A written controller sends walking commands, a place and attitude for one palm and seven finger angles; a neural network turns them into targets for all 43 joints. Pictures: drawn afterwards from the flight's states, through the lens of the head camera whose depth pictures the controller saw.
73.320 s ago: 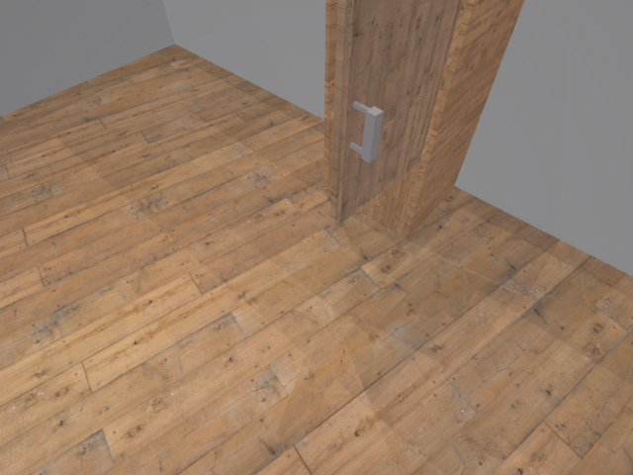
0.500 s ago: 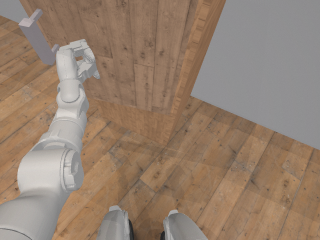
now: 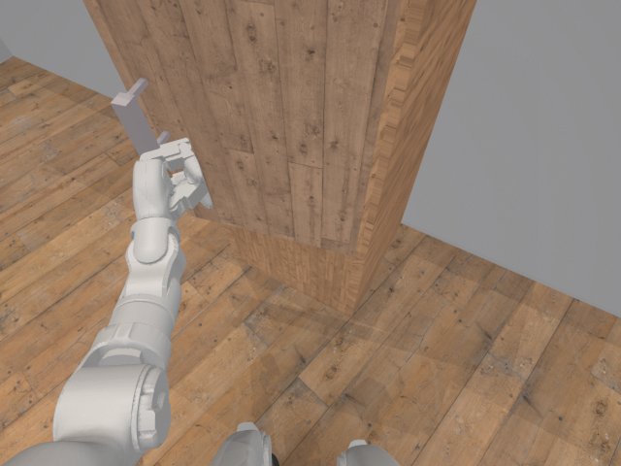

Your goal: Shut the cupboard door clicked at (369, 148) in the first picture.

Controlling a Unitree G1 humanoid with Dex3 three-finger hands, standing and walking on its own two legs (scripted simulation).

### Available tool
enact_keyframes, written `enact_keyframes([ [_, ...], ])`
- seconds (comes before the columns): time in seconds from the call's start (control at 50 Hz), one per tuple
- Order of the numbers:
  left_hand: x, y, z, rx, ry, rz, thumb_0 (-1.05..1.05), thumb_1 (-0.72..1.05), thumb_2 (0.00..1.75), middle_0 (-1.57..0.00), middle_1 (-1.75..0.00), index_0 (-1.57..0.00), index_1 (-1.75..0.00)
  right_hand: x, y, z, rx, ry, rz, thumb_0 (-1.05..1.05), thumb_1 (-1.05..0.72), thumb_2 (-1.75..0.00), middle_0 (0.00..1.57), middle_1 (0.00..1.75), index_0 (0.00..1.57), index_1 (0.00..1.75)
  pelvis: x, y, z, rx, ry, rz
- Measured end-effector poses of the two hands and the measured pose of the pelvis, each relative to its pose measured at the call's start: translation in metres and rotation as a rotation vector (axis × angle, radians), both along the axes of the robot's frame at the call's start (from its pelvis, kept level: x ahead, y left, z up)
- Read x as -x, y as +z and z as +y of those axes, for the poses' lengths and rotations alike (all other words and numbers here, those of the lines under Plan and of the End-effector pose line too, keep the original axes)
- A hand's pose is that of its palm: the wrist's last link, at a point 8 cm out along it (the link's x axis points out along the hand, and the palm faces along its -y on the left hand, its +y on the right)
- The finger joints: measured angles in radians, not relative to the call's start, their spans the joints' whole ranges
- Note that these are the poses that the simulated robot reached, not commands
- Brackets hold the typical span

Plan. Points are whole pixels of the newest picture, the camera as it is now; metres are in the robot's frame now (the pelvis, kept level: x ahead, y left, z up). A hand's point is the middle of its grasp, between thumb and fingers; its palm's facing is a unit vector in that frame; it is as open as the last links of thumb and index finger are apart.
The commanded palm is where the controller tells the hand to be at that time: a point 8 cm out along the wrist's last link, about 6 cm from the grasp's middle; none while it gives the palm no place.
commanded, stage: draw the hand back to the body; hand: left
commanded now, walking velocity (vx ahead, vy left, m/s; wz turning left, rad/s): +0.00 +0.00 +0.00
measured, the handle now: (146, 121) +0.63 +0.24 +0.05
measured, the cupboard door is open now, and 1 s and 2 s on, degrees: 13 13 13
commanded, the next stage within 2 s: step back with the hand held close in 1.38 s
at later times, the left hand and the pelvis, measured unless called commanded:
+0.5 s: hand (76, 273) +0.31 +0.21 +0.15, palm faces +0.13 -0.97 -0.21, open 3.1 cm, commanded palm +0.27 +0.26 +0.17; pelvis +0.00 +0.03 +0.06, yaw +0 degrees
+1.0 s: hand out of the picture +0.20 +0.31 +0.24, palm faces +0.46 -0.79 -0.41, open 6.0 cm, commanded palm +0.15 +0.34 +0.25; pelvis +0.02 +0.04 +0.08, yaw +2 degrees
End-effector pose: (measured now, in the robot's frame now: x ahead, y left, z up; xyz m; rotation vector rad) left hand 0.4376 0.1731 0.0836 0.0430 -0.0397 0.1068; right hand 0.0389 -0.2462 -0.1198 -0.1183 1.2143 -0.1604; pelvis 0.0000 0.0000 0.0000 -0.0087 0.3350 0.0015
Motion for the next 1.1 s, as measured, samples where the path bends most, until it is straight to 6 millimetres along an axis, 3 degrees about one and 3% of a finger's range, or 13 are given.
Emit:
enact_keyframes([
  [0.12, 0.041, 0.016, 0.025, 0.025, 0.044, 0.027, 0.02, 0.90, 0.90, -1.30, -1.50, -1.30, -1.50, 0.002, 0.020, 0.008, -0.012, -0.018, -0.034, 0.01, -0.90, -0.90, 0.20, 0.30, 0.20, 0.30, -0.001, 0.020, 0.003, -0.003, -0.007, -0.082],
  [0.22, 0.072, 0.042, 0.046, 0.011, 0.031, -0.050, 0.02, 0.90, 0.90, -1.30, -1.50, -1.30, -1.50, -0.014, 0.038, 0.006, 0.026, -0.003, -0.122, 0.01, -0.90, -0.90, 0.20, 0.30, 0.20, 0.30, 0.002, 0.030, 0.007, 0.007, 0.003, -0.142],
  [0.32, 0.101, 0.050, 0.061, 0.010, -0.008, -0.031, 0.01, 0.90, 0.90, -1.27, -1.47, -1.28, -1.47, -0.044, 0.056, 0.006, 0.060, 0.018, -0.241, 0.01, -0.90, -0.90, 0.20, 0.30, 0.19, 0.30, 0.006, 0.037, 0.015, 0.016, 0.012, -0.191],
  [0.38, 0.122, 0.053, 0.066, -0.075, -0.012, 0.020, 0.01, 0.91, 0.90, -1.23, -1.43, -1.24, -1.43, -0.065, 0.070, 0.012, 0.070, 0.010, -0.301, 0.01, -0.90, -0.90, 0.20, 0.30, 0.19, 0.30, 0.007, 0.045, 0.020, 0.012, 0.010, -0.228],
  [0.48, 0.153, 0.070, 0.079, -0.156, 0.017, 0.038, 0.01, 0.90, 0.90, -1.13, -1.31, -1.14, -1.31, -0.102, 0.095, 0.031, 0.071, 0.032, -0.409, 0.01, -0.90, -0.90, 0.20, 0.30, 0.19, 0.30, 0.005, 0.058, 0.028, 0.008, 0.007, -0.282],
  [0.64, 0.193, 0.105, 0.122, -0.211, 0.146, -0.002, 0.01, 0.90, 0.90, -0.93, -1.09, -0.93, -1.09, -0.149, 0.125, 0.070, 0.030, 0.127, -0.535, 0.01, -0.90, -0.90, 0.20, 0.30, 0.19, 0.30, -0.001, 0.071, 0.037, 0.007, 0.019, -0.350],
  [0.84, 0.245, 0.127, 0.154, -0.285, 0.271, 0.010, 0.01, 0.90, 0.90, -0.66, -0.79, -0.66, -0.80, -0.164, 0.127, 0.092, -0.006, 0.212, -0.539, 0.01, -0.90, -0.90, 0.20, 0.30, 0.20, 0.30, -0.010, 0.078, 0.042, 0.000, 0.028, -0.383],
  [1.02, 0.284, 0.175, 0.171, -0.439, 0.378, -0.071, 0.01, 0.90, 0.90, -0.41, -0.53, -0.42, -0.53, -0.160, 0.118, 0.084, -0.015, 0.208, -0.519, 0.02, -0.90, -0.90, 0.20, 0.30, 0.20, 0.30, -0.017, 0.079, 0.039, -0.005, 0.029, -0.386],
  [1.1, 0.295, 0.179, 0.175, -0.465, 0.422, -0.064, 0.01, 0.90, 0.90, -0.32, -0.42, -0.32, -0.42, -0.159, 0.114, 0.075, -0.010, 0.203, -0.511, 0.02, -0.90, -0.90, 0.20, 0.30, 0.20, 0.30, -0.018, 0.079, 0.035, -0.008, 0.033, -0.389],
])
